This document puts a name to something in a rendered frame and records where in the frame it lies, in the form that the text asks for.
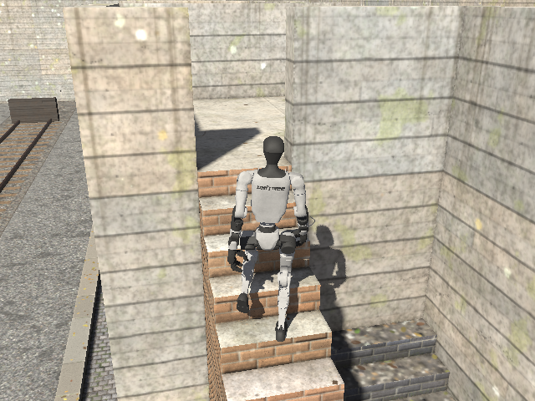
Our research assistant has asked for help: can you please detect stairs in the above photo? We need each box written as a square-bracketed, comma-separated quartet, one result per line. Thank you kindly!
[197, 165, 344, 401]

